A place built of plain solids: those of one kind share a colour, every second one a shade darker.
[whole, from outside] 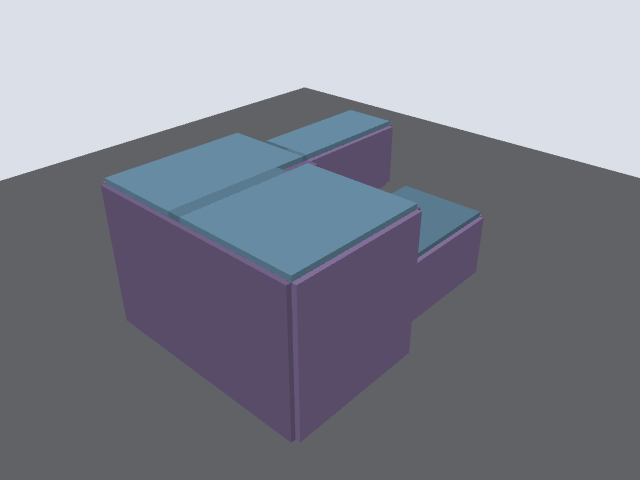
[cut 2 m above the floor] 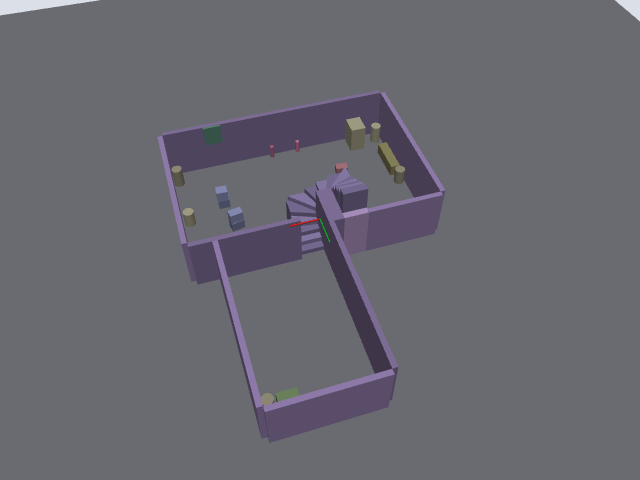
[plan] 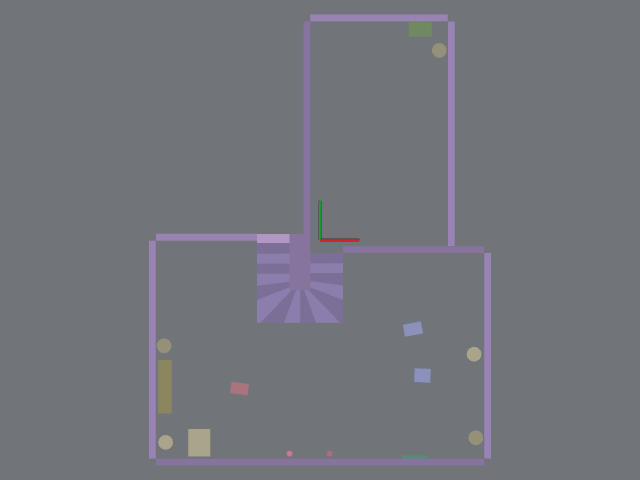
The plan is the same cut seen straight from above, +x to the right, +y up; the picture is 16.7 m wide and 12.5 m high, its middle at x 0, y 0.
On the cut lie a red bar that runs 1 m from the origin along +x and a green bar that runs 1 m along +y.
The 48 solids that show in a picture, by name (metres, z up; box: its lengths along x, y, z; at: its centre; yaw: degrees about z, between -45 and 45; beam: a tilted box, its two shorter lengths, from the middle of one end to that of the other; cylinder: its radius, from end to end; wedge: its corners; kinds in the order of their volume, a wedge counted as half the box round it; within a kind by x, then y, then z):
{
 "wall_1": {"box": [0.18, 5.67, 5.51], "at": [-4.36, -2.86, 2.71]},
 "wall_2": {"box": [2.63, 0.18, 5.51], "at": [-2.96, 0.07, 2.71]},
 "wall_3": {"box": [0.18, 4.83, 2.39], "at": [-0.7, 2.58, 4.26]},
 "wall_4": {"box": [0.54, 1.47, 5.76], "at": [-0.52, -0.57, 2.58]},
 "wall_5": {"box": [0.18, 5.85, 2.59], "at": [-0.34, 2.77, 1.24]},
 "wall_6": {"box": [8.55, 0.18, 5.51], "at": [0.0, -5.78, 2.71]},
 "wall_7": {"box": [3.58, 0.18, 2.59], "at": [1.54, 5.78, 1.24]},
 "wall_8": {"box": [3.68, 0.18, 5.51], "at": [2.44, -0.25, 2.71]},
 "wall_9": {"box": [0.18, 5.85, 2.59], "at": [3.42, 2.77, 1.24]},
 "wall_10": {"box": [0.18, 5.35, 5.51], "at": [4.36, -3.02, 2.71]},
 "roof_1": {"box": [3.48, 5.67, 0.2], "at": [-2.53, -2.86, 5.56]},
 "roof_2": {"box": [2.05, 4.83, 0.2], "at": [-1.82, 2.58, 5.56]},
 "roof_3": {"box": [0.85, 0.18, 0.2], "at": [-1.22, 0.07, 5.56]},
 "roof_4": {"box": [0.54, 4.39, 0.2], "at": [-0.52, -3.5, 5.56]},
 "roof_5": {"box": [3.58, 5.85, 0.2], "at": [1.54, 2.77, 2.64]},
 "roof_6": {"box": [4.53, 5.35, 0.2], "at": [2.01, -3.02, 5.56]},
 "tread_1": {"wedge": [[-1.64, -2.16, -0.05], [-1.64, -2.16, 1.91], [-1.64, -1.56, -0.05], [-1.64, -1.56, 1.91], [-1.56, -2.16, -0.05], [-1.56, -2.16, 1.91], [-0.57, -1.14, -0.05], [-0.57, -1.14, 1.92]]},
 "tread_2": {"wedge": [[-1.64, -1.57, -0.05], [-1.64, -1.57, 2.1], [-1.64, -1.19, -0.05], [-1.64, -1.19, 2.1], [-0.79, -1.23, -0.05], [-0.79, -1.23, 2.1], [-0.79, -1.08, -0.05], [-0.79, -1.08, 2.1]]},
 "tread_3": {"wedge": [[-1.64, -1.19, -0.05], [-1.64, -1.19, 2.29], [-1.64, -0.88, -0.05], [-1.64, -0.88, 2.29], [-0.79, -1.08, -0.05], [-0.79, -1.08, 2.29], [-0.79, -0.88, -0.05], [-0.79, -0.88, 2.29]]},
 "tread_4": {"wedge": [[-1.64, -0.88, -0.05], [-1.64, -0.88, 2.49], [-1.64, -0.61, -0.05], [-1.64, -0.61, 2.49], [-0.79, -0.88, -0.05], [-0.79, -0.88, 2.49], [-0.79, -0.61, -0.05], [-0.79, -0.61, 2.48]]},
 "tread_5": {"wedge": [[-1.64, -0.62, -0.05], [-1.64, -0.62, 2.68], [-1.64, -0.35, -0.05], [-1.64, -0.35, 2.68], [-0.79, -0.61, -0.05], [-0.79, -0.61, 2.68], [-0.79, -0.35, -0.05], [-0.79, -0.35, 2.68]]},
 "tread_6": {"wedge": [[-1.64, -0.36, -0.05], [-1.64, -0.36, 2.87], [-1.64, -0.08, -0.05], [-1.64, -0.08, 2.86], [-0.79, -0.35, -0.05], [-0.79, -0.35, 2.87], [-0.79, -0.08, -0.05], [-0.79, -0.08, 2.87]]},
 "tread_7": {"wedge": [[-1.56, -2.16, -0.05], [-1.56, -2.16, 1.73], [-0.94, -2.16, -0.05], [-0.94, -2.16, 1.73], [-0.74, -1.31, -0.05], [-0.74, -1.31, 1.72], [-0.62, -1.31, -0.05], [-0.62, -1.31, 1.72]]},
 "tread_8": {"wedge": [[-0.94, -2.16, -0.05], [-0.94, -2.16, 1.54], [-0.63, -1.31, -0.05], [-0.63, -1.31, 1.54], [-0.52, -2.16, -0.05], [-0.52, -2.16, 1.54], [-0.52, -1.31, -0.05], [-0.52, -1.31, 1.54]]},
 "tread_9": {"wedge": [[-0.52, -2.16, -0.05], [-0.52, -2.16, 1.34], [-0.52, -1.31, -0.05], [-0.52, -1.31, 1.34], [-0.41, -1.31, -0.05], [-0.41, -1.31, 1.34], [-0.1, -2.16, -0.05], [-0.1, -2.16, 1.34]]},
 "tread_10": {"wedge": [[-0.44, -1.16, -0.05], [-0.44, -1.16, 0.96], [0.52, -2.16, -0.05], [0.52, -2.16, 0.96], [0.6, -2.16, -0.05], [0.6, -2.16, 0.96], [0.6, -1.56, -0.05], [0.6, -1.56, 0.96]]},
 "tread_11": {"wedge": [[-0.42, -1.31, -0.05], [-0.42, -1.31, 1.15], [-0.29, -1.31, -0.05], [-0.29, -1.31, 1.15], [-0.1, -2.16, -0.05], [-0.1, -2.16, 1.15], [0.53, -2.16, -0.05], [0.53, -2.16, 1.15]]},
 "tread_12": {"wedge": [[-0.25, -1.23, -0.05], [-0.25, -1.23, 0.76], [-0.25, -1.07, -0.05], [-0.25, -1.07, 0.76], [0.6, -1.57, -0.05], [0.6, -1.57, 0.76], [0.6, -1.19, -0.05], [0.6, -1.19, 0.77]]},
 "tread_13": {"wedge": [[-0.25, -1.07, -0.05], [-0.25, -1.07, 0.57], [-0.25, -0.86, -0.05], [-0.25, -0.86, 0.57], [0.6, -1.19, -0.05], [0.6, -1.19, 0.58], [0.6, -0.86, -0.05], [0.6, -0.86, 0.57]]},
 "tread_14": {"wedge": [[-0.25, -0.87, -0.05], [-0.25, -0.87, 0.38], [-0.25, -0.61, -0.05], [-0.25, -0.61, 0.38], [0.6, -0.86, -0.05], [0.6, -0.86, 0.38], [0.6, -0.61, -0.05], [0.6, -0.61, 0.39]]},
 "tread_15": {"wedge": [[-0.25, -0.61, -0.05], [-0.25, -0.61, 0.19], [-0.25, -0.34, -0.05], [-0.25, -0.34, 0.19], [0.6, -0.61, -0.05], [0.6, -0.61, 0.19], [0.6, -0.34, -0.05], [0.6, -0.34, 0.19]]},
 "bin_1": {"cylinder": 0.19, "from": [-4.06, -2.75, 0.0], "to": [-4.06, -2.75, 0.62]},
 "bin_2": {"cylinder": 0.19, "from": [-4.02, -5.27, 0.0], "to": [-4.02, -5.27, 0.75]},
 "bin_3": {"box": [0.58, 0.72, 1.11], "at": [-3.14, -5.28, 0.51]},
 "bin_4": {"cylinder": 0.19, "from": [3.11, 4.94, 0.0], "to": [3.11, 4.94, 0.75]},
 "bin_5": {"cylinder": 0.19, "from": [4.01, -2.97, 0.0], "to": [4.01, -2.97, 0.62]},
 "bin_6": {"cylinder": 0.19, "from": [4.06, -5.15, 0.0], "to": [4.06, -5.15, 0.75]},
 "floor_1": {"box": [0.85, 0.24, 3.12], "at": [-1.22, 0.04, 1.51]},
 "machine_1": {"box": [0.6, 0.4, 1.75], "at": [2.61, 5.49, 0.82]},
 "bench_1": {"box": [0.36, 1.4, 0.5], "at": [-4.04, -3.82, 0.2]},
 "carton_1": {"box": [0.48, 0.31, 0.39], "at": [2.42, -2.32, 0.59], "yaw": 10.1},
 "carton_2": {"box": [0.48, 0.31, 0.44], "at": [2.42, -2.3, 0.17], "yaw": 12.0},
 "carton_3": {"box": [0.41, 0.36, 0.45], "at": [2.65, -3.52, 0.18], "yaw": -2.1},
 "carton_4": {"box": [0.41, 0.36, 0.4], "at": [2.67, -3.53, 0.6], "yaw": -2.8},
 "bucket_1": {"box": [0.46, 0.3, 0.39], "at": [-2.09, -3.87, 0.14], "yaw": -7.4},
 "cabinet_1": {"box": [0.66, 0.09, 0.9], "at": [2.47, -5.65, 1.65]},
 "extinguisher_1": {"cylinder": 0.07, "from": [-0.79, -5.56, 0.0], "to": [-0.79, -5.56, 0.52]},
 "extinguisher_2": {"cylinder": 0.07, "from": [0.25, -5.56, 0.0], "to": [0.25, -5.56, 0.52]}
}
